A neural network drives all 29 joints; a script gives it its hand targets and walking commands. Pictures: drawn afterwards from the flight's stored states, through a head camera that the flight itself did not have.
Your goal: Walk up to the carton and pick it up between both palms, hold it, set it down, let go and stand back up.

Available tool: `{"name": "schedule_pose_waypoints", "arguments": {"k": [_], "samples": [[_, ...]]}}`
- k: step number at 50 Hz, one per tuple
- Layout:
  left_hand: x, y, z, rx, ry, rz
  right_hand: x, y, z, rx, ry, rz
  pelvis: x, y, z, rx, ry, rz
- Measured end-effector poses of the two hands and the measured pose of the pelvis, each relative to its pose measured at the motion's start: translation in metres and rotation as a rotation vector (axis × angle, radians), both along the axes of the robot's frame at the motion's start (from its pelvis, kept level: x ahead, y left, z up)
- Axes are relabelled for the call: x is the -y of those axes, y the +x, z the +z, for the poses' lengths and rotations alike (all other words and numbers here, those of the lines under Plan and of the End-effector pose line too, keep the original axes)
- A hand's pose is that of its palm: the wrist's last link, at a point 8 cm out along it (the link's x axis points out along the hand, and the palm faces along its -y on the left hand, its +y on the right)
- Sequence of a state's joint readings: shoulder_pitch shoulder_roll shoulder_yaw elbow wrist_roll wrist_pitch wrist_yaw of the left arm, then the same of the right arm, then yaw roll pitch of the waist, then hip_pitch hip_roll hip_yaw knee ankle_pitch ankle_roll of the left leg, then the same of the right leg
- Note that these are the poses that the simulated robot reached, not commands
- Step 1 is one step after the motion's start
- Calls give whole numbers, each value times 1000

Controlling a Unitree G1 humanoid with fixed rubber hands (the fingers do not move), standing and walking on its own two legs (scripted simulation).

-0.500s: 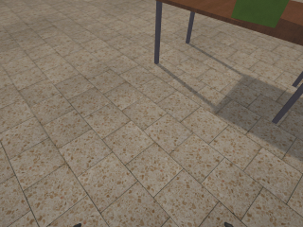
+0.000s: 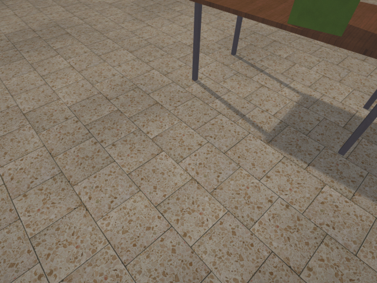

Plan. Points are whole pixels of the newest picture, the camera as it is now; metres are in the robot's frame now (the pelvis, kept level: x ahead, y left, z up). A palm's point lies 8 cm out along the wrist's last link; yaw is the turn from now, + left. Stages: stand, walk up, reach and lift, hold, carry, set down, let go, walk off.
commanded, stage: stand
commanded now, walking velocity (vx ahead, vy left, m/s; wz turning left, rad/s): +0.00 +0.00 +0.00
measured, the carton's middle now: (325, 6) +1.49 -0.78 +0.03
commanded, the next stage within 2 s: none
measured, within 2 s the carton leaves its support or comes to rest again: neither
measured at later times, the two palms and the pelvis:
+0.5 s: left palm out of the picture -0.01 +0.21 -0.14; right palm out of the picture -0.01 -0.21 -0.14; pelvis +0.00 +0.00 +0.01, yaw +0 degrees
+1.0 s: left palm out of the picture -0.03 +0.20 -0.14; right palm out of the picture -0.03 -0.20 -0.14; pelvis -0.01 +0.00 +0.01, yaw +0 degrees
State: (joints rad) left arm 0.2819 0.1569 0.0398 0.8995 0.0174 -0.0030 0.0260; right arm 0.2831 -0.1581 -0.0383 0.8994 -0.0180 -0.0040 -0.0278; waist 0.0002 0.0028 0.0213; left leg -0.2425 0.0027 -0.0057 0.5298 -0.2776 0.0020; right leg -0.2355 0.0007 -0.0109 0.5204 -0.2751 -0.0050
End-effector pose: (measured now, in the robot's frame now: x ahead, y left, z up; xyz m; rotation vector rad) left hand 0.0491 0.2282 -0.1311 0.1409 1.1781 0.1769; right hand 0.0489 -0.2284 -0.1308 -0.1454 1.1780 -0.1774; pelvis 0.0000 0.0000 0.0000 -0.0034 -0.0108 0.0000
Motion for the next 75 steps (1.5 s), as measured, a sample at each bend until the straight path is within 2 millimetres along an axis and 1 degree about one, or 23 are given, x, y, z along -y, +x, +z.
{"name": "schedule_pose_waypoints", "arguments": {"k": [9, 19, 33, 52, 75], "samples": [[3, -22, -4, -77, -8, 22, -3, -22, -4, -77, 8, -22, 0, 0, 3, 11, 0, 0], [11, -45, -8, -155, -28, 37, -11, -45, -8, -154, 28, -37, 0, -2, 5, 21, 0, 0], [21, -67, -12, -224, -52, 42, -22, -66, -12, -221, 51, -42, -1, -5, 6, 26, 0, 1], [26, -80, -13, -264, -63, 42, -28, -79, -13, -260, 62, -41, -1, -6, 6, 22, 0, 1], [28, -82, -13, -279, -69, 40, -31, -81, -13, -274, 68, -39, -2, -2, 6, 15, 1, 1]]}}
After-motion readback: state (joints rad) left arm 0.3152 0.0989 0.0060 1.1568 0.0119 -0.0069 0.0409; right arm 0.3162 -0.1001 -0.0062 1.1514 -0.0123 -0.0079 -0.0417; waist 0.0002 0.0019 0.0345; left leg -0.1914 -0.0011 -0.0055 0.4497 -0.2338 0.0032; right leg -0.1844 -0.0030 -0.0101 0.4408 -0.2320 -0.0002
